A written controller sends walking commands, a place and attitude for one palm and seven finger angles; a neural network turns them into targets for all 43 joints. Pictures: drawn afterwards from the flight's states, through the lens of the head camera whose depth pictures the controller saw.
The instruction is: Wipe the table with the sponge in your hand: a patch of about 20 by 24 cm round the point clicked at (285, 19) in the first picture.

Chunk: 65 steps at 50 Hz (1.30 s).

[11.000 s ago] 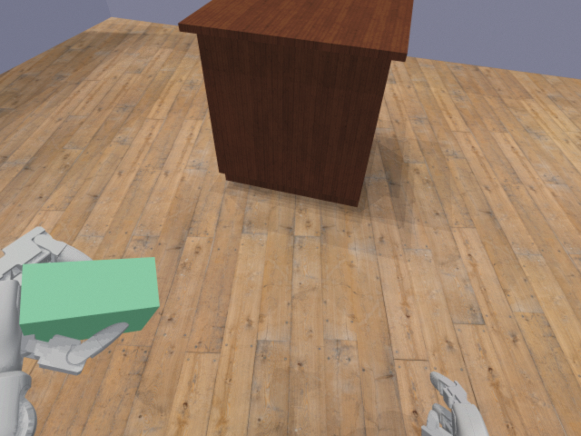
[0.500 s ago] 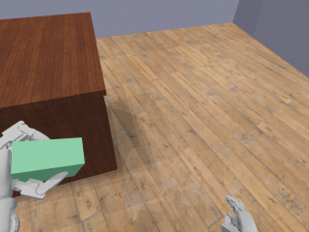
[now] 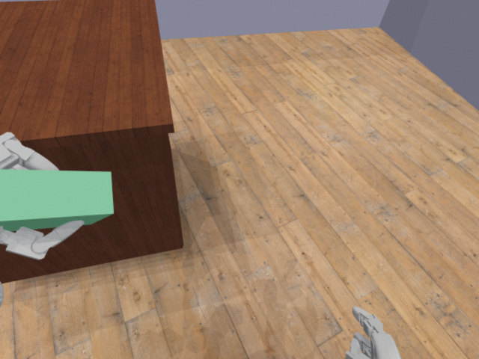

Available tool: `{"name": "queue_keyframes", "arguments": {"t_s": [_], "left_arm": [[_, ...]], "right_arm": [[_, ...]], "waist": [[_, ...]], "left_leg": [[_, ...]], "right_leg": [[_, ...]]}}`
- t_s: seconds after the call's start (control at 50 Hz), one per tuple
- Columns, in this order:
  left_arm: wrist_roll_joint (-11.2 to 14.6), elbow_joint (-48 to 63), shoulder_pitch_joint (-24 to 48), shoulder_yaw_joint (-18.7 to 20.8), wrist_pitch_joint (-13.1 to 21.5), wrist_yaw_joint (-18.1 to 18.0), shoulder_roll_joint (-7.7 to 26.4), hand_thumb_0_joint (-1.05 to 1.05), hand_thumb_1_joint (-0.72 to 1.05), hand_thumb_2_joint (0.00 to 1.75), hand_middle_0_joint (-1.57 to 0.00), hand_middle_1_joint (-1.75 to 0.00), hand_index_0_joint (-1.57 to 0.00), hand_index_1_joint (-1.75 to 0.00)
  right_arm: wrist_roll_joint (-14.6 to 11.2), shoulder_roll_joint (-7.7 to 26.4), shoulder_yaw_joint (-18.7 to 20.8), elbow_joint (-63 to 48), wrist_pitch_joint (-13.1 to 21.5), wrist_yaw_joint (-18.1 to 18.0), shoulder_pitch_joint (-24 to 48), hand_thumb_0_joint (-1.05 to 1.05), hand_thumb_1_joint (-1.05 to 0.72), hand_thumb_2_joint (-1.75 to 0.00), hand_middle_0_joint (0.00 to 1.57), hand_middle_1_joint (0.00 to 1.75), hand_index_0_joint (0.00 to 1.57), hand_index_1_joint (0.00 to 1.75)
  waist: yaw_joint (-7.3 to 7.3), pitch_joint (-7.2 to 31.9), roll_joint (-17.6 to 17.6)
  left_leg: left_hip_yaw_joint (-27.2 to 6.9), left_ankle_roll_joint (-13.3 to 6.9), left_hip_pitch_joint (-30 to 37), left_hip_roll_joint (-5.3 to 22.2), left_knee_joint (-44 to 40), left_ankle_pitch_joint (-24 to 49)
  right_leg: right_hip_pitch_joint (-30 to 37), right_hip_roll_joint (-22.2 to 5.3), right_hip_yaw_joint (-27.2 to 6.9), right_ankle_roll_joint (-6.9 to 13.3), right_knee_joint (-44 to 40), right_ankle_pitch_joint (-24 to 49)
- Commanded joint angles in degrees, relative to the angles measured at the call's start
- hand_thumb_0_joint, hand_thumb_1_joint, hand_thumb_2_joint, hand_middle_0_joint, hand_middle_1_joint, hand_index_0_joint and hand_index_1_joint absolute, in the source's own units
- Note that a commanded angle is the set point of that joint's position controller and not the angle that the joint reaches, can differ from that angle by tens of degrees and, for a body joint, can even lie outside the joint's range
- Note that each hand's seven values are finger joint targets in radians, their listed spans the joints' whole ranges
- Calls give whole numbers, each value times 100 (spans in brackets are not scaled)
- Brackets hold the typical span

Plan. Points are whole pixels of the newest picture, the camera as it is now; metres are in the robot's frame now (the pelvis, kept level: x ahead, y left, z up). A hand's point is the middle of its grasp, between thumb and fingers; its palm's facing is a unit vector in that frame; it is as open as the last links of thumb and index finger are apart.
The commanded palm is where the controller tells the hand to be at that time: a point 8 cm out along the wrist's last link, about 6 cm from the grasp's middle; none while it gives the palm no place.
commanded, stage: look again from close up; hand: left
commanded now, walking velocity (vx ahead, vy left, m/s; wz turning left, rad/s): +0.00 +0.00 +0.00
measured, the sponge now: (68, 201) +0.26 +0.26 +0.16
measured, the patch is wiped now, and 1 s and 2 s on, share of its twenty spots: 0.00 0.00 0.00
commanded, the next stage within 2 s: shuffle to correct the standing spot in 0.20 s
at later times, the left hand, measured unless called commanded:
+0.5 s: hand (49, 204) +0.25 +0.27 +0.17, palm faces +0.39 -0.87 -0.30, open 9.4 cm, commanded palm +0.19 +0.31 +0.18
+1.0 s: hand (43, 166) +0.31 +0.32 +0.15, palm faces +0.32 -0.87 -0.37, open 9.4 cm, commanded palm +0.26 +0.36 +0.18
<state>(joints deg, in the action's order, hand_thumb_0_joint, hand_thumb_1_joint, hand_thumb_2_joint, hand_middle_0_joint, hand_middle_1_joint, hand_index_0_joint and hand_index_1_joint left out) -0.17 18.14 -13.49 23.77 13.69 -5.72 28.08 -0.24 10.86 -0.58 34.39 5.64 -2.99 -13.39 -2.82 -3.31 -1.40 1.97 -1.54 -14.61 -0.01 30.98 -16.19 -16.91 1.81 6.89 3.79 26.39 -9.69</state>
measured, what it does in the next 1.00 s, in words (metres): steps to the left: left foot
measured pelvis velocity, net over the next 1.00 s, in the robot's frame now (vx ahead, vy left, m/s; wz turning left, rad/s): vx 0.07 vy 0.10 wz -0.12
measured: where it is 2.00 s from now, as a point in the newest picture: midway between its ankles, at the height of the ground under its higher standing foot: outside the picture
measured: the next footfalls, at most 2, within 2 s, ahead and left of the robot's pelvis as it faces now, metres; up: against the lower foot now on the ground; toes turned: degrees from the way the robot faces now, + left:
left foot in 0.96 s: +0.15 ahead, +0.23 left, +0.00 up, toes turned -9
right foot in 1.14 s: +0.11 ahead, +0.03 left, +0.00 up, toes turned -11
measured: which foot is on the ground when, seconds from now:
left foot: down 0.00-0.84, up 0.86-0.94, down 0.96-1.00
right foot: down 0.00-0.96, up 0.98-1.00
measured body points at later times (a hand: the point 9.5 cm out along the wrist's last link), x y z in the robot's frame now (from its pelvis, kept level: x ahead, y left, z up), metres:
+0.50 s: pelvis +0.02 +0.03 +0.00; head +0.03 +0.05 +0.45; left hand +0.22 +0.32 +0.18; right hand +0.21 -0.19 -0.06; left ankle +0.00 +0.10 -0.74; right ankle +0.05 -0.08 -0.74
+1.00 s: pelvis +0.07 +0.10 -0.03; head +0.11 +0.12 +0.42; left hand +0.29 +0.37 +0.17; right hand +0.23 -0.15 -0.10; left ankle +0.11 +0.23 -0.74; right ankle +0.05 -0.06 -0.72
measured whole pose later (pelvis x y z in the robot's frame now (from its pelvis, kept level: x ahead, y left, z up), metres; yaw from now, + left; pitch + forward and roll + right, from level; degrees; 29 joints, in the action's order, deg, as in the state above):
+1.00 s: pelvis +0.07 +0.10 -0.03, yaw -7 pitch -2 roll +0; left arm 2.0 31.5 -21.9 23.1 14.1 -5.9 21.7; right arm -0.4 12.2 0.3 31.8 3.6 0.5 -9.8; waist -2.8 -6.7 -3.2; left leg -2.6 1.6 -21.6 0.9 45.4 -21.2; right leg -21.7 -2.3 -3.5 -1.1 51.1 -27.4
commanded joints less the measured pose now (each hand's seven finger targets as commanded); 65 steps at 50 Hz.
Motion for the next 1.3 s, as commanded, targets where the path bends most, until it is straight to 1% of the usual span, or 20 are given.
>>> {"name": "queue_keyframes", "arguments": {"t_s": [0.0, 0.04, 0.16, 0.28, 0.4, 0.52, 0.62, 0.72, 0.78, 0.8, 0.84, 0.88, 0.9, 0.92, 0.94, 1.0, 1.1, 1.14, 1.2, 1.28], "left_arm": [[369, 975, -308, -45, 549, 2, 11, 0, 10, 130, -120, -160, -120, -160], [341, 1525, -713, -315, 590, 0, -120, 0, 10, 130, -120, -160, -120, -160], [303, 1664, -634, 557, 516, -143, 584, 0, 10, 130, -120, -160, -120, -160], [290, 1924, 202, 396, 570, -107, 441, 0, 10, 130, -120, -160, -120, -160], [239, 1675, -258, -272, 431, -57, -150, 0, 10, 130, -120, -160, -120, -160], [241, 1670, -302, 164, 343, -112, 221, 0, 10, 130, -120, -160, -120, -160], [296, 2279, -298, 385, 387, -81, 423, 0, 10, 130, -120, -160, -120, -160], [331, 2497, -668, 316, 291, -31, 340, 0, 10, 130, -120, -160, -120, -160], [399, 2304, -1012, 427, 248, -89, 349, 0, 10, 130, -120, -160, -120, -160], [423, 2372, -892, 433, 321, -129, 354, 0, 10, 130, -120, -160, -120, -160], [342, 2263, -771, 490, 385, -219, 246, 0, 10, 130, -120, -160, -120, -160], [311, 2626, -337, 424, 349, -149, 283, 0, 10, 130, -120, -160, -120, -160], [275, 2577, -156, 367, 342, -106, 341, 0, 10, 130, -120, -160, -120, -160], [295, 2570, -68, 316, 358, -61, 291, 0, 10, 130, -120, -160, -120, -160], [246, 2825, 74, 348, 387, -73, 314, 0, 10, 130, -120, -160, -120, -160], [236, 2578, 81, 649, 431, -112, 596, 0, 10, 130, -120, -160, -120, -160], [157, 2555, -624, 682, 375, -165, 559, 0, 10, 130, -120, -160, -120, -160], [250, 2227, -1061, 917, 322, -189, 795, 0, 10, 130, -120, -160, -120, -160], [426, 1679, -1645, 993, 265, -160, 529, 0, 10, 130, -120, -160, -120, -160], [290, 1459, -1771, 997, 368, -247, 507, 0, 10, 130, -120, -160, -120, -160]], "right_arm": [[-64, 738, 239, -988, 581, 177, 261, 0, -90, -90, 20, 30, 20, 30], [-87, 739, 210, -985, 630, 276, 411, 0, -90, -90, 20, 30, 20, 30], [-58, 781, 253, -1110, 724, 172, 428, 0, -90, -90, 20, 30, 20, 30], [-10, 692, 154, -1023, 796, 98, 492, 0, -90, -90, 20, 30, 20, 30], [39, 788, 194, -1012, 802, 203, 389, 0, -90, -90, 20, 30, 20, 30], [63, 855, 195, -1155, 483, 183, 561, 0, -90, -90, 20, 30, 20, 30], [48, 862, 198, -1327, 324, 179, 647, 0, -90, -90, 20, 30, 20, 30], [62, 872, 232, -1365, 279, 310, 540, 0, -90, -90, 20, 30, 20, 30], [-20, 972, 336, -1346, 222, 361, 569, 0, -90, -90, 20, 30, 20, 30], [-42, 970, 381, -1324, 220, 393, 633, 0, -90, -90, 20, 30, 20, 30], [10, 899, 328, -1078, 101, 470, 506, 0, -90, -90, 20, 30, 20, 30], [48, 719, 230, -1010, -67, 435, 491, 0, -90, -90, 20, 30, 20, 30], [-6, 582, 155, -915, -100, 373, 492, 0, -90, -90, 20, 30, 20, 30], [-54, 696, 220, -969, -23, 299, 524, 0, -90, -90, 20, 30, 20, 30], [-35, 929, 349, -1068, 117, 269, 536, 0, -90, -90, 20, 30, 20, 30], [-1, 649, 314, -1123, 339, 270, 531, 0, -90, -90, 20, 30, 20, 30], [-90, 685, 166, -1105, 416, 417, 725, 0, -90, -90, 20, 30, 20, 30], [-18, 650, 197, -1170, 304, 433, 666, 0, -90, -90, 20, 30, 20, 30], [-57, 786, 297, -927, 178, 441, 546, 0, -90, -90, 20, 30, 20, 30], [-17, 628, 233, -859, 60, 326, 659, 0, -90, -90, 20, 30, 20, 30]], "waist": [[37, 1094, 1135], [-39, 879, 1197], [16, 771, -615], [106, 716, 775], [150, 840, 270], [202, 638, 179], [192, 965, 998], [155, 1195, 798], [-35, 1428, -343], [-71, 1209, -1025], [92, 732, -648], [390, 755, 257], [481, 872, 729], [481, 734, 1535], [396, 821, 2752], [295, 577, 1441], [72, 1127, 825], [163, 965, -1320], [202, 752, -695], [228, 815, -600]], "left_leg": [[-337, 5, 241, 213, -919, 278], [-641, -184, -433, 548, -1378, -43], [-701, -95, -578, 411, -1220, -240], [-689, -58, -198, 377, -1260, 32], [-394, -37, -85, 190, -740, 78], [-456, 0, -285, 229, -694, 142], [-540, 255, 263, 528, -736, 2259], [-128, 533, 751, 586, 46, 4091], [7, 762, -1245, -19, 2359, 2775], [-482, 674, -2214, -82, 3370, 205], [-2149, 89, -2274, 941, 3020, -2045], [-1213, 147, -340, 727, 872, -838], [-235, 281, 649, -2, 376, 247], [-370, 199, 1077, 19, -201, 526], [-1842, -395, 852, 1061, -1086, 406], [-2484, -1280, 88, 1467, -1058, 1322], [-702, -403, -971, 672, 378, 1081], [-140, 174, -2489, -290, 3141, -863], [-738, 363, -2656, 194, 3952, -527], [-402, 310, -2024, 449, 2470, -271]], "right_leg": [[966, -925, -1392, -218, -618, -328], [1296, -664, -1098, -381, -141, -513], [1205, -651, -1092, -275, -495, -766], [1022, -608, -1122, -195, -504, -438], [1028, -785, -1466, -32, -646, -476], [892, -772, -1476, 105, -334, -441], [898, -374, -714, -15, 942, 919], [931, -253, -302, 31, 767, 564], [2425, -1272, -1996, 973, 680, 2863], [2604, -2162, -3259, 1488, 379, 3428], [1278, -2835, -3745, 1148, 342, 2394], [-412, -1782, -2052, 391, 600, 910], [-990, -917, -1054, 45, 928, -430], [-1289, -314, -655, -123, 1884, -1076], [-1449, 146, -300, -395, 3456, -2243], [-1436, -148, -888, -374, 4273, -2388], [1555, -441, -631, -337, 224, -186], [1932, -2541, -3859, 409, -1022, 566], [1565, -2442, -3032, 531, -624, 1667], [1307, -1853, -1453, 318, -25, 2954]]}}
